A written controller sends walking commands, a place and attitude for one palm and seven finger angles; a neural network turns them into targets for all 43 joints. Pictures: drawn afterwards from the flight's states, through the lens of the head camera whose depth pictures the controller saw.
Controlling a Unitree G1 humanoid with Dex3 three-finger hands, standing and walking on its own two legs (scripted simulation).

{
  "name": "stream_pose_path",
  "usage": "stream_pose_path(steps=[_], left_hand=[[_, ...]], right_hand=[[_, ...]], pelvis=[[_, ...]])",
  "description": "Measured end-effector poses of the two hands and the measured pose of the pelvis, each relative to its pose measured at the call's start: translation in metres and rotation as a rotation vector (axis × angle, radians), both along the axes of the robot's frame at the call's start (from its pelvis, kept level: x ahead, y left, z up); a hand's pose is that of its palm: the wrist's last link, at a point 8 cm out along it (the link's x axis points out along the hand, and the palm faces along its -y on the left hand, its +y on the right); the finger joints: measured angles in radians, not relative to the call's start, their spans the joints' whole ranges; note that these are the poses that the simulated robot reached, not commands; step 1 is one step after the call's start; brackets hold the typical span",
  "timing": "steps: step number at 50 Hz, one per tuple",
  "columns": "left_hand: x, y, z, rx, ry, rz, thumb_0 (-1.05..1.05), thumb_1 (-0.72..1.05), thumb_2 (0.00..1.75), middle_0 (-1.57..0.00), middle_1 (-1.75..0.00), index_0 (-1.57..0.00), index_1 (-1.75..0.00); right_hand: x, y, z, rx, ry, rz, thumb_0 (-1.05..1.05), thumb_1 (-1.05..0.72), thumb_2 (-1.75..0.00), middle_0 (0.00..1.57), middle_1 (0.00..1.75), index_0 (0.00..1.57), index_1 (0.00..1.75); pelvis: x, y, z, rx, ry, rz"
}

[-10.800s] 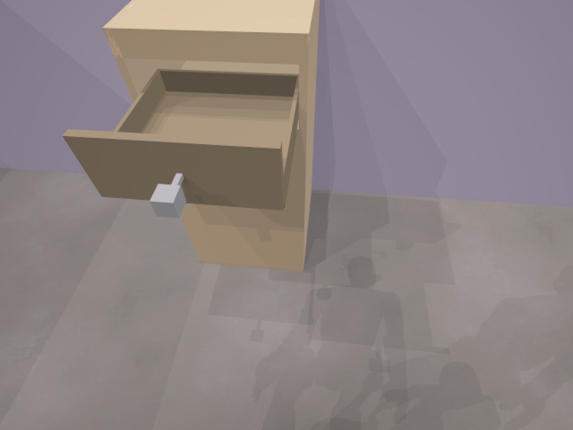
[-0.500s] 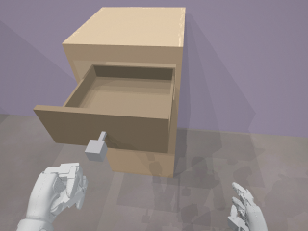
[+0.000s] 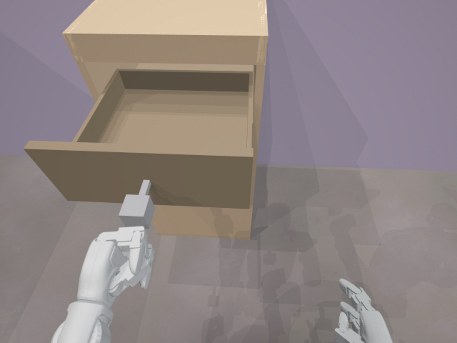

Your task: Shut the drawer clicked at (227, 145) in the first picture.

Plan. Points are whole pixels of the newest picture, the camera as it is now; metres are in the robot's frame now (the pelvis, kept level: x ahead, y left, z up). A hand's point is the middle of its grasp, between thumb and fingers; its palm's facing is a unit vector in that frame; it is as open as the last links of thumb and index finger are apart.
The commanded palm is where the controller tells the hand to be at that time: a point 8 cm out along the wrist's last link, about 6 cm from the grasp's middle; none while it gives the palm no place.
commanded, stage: bring the fist close to the handle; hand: left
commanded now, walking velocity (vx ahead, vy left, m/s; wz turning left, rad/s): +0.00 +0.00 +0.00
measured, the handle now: (141, 201) +0.34 +0.18 +0.06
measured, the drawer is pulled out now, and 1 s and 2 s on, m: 0.27 0.27 0.17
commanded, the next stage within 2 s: push the drawer shut in 0.64 s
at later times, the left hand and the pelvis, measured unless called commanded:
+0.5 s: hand (154, 252) +0.25 +0.13 +0.06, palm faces -0.02 -1.00 -0.05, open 3.3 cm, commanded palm +0.22 +0.19 +0.06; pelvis +0.00 +0.00 -0.01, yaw +0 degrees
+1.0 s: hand (159, 246) +0.26 +0.13 +0.05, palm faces -0.05 -1.00 -0.05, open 3.4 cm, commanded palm +0.26 +0.19 +0.06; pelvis -0.01 -0.01 -0.01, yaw +0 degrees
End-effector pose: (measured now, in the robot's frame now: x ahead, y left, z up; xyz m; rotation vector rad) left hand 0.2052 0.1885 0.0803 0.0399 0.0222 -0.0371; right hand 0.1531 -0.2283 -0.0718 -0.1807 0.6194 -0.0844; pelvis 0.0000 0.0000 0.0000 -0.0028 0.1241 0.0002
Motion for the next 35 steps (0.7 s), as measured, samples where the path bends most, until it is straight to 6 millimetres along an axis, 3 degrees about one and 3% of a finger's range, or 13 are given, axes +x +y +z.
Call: stream_pose_path(steps=[15, 24, 31, 35], left_hand=[[0.028, 0.001, -0.028, -0.004, 0.007, 0.002, 0.02, 0.90, 0.90, -1.40, -1.60, -1.40, -1.60], [0.023, -0.002, -0.014, 0.008, -0.044, 0.016, 0.02, 0.90, 0.90, -1.40, -1.60, -1.40, -1.60], [0.021, -0.003, -0.028, 0.011, 0.019, 0.013, 0.02, 0.90, 0.90, -1.40, -1.60, -1.40, -1.60], [0.020, -0.001, -0.025, 0.013, 0.001, 0.025, 0.02, 0.90, 0.90, -1.40, -1.60, -1.40, -1.60]], right_hand=[[-0.004, -0.004, -0.016, -0.012, 0.079, -0.010, 0.01, -0.90, -0.90, 0.21, 0.30, 0.20, 0.30], [-0.003, -0.007, -0.017, 0.004, 0.080, -0.024, 0.01, -0.90, -0.90, 0.21, 0.30, 0.20, 0.30], [-0.002, -0.011, -0.017, 0.000, 0.087, -0.020, 0.01, -0.90, -0.90, 0.21, 0.30, 0.20, 0.30], [-0.003, -0.015, -0.016, -0.005, 0.082, -0.027, 0.01, -0.90, -0.90, 0.21, 0.30, 0.20, 0.30]], pelvis=[[0.000, 0.001, -0.011, -0.003, 0.058, -0.005], [0.002, -0.002, -0.011, -0.001, 0.057, -0.008], [-0.002, -0.007, -0.012, 0.002, 0.055, -0.005], [-0.003, -0.010, -0.012, 0.002, 0.053, -0.004]])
